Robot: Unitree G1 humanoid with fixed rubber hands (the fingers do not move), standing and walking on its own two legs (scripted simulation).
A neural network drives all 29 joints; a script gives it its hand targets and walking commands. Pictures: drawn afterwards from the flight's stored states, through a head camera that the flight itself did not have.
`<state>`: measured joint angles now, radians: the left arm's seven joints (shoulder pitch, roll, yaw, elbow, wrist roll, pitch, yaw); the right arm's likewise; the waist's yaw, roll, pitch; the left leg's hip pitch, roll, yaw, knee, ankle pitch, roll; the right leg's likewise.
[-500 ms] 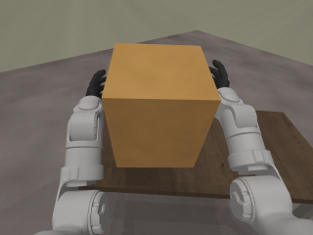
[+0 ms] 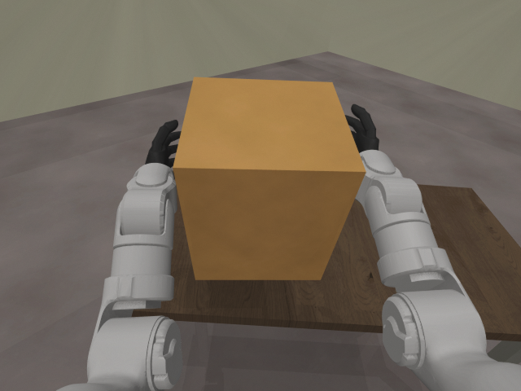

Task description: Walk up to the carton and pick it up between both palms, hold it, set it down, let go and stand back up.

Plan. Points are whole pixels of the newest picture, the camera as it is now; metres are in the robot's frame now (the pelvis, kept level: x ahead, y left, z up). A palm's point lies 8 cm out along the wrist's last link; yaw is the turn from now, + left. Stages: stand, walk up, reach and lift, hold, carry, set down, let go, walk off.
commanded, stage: hold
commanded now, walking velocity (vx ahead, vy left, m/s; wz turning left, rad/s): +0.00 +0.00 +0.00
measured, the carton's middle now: (261, 184) +0.38 +0.03 +0.18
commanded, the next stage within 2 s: none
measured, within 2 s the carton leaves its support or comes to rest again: neither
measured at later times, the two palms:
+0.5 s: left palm (158, 172) +0.36 +0.18 +0.21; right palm (363, 157) +0.38 -0.12 +0.24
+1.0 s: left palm (159, 171) +0.36 +0.18 +0.21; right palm (363, 156) +0.38 -0.12 +0.24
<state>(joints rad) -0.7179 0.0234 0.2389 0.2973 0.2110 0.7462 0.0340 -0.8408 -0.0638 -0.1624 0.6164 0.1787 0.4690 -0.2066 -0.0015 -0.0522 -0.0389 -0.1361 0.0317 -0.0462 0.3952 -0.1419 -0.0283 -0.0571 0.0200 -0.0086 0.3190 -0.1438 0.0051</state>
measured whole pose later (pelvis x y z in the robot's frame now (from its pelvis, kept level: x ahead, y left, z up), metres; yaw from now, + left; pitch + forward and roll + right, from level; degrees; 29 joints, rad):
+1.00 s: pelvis +0.00 +0.00 +0.00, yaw +0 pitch -7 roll -1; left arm -0.72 0.03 0.24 0.28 0.21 0.76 0.02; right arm -0.84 -0.06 -0.16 0.59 0.19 0.49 -0.22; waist 0.00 -0.05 -0.03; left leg -0.14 0.03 -0.05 0.40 -0.14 -0.03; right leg -0.06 0.02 -0.01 0.32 -0.14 0.01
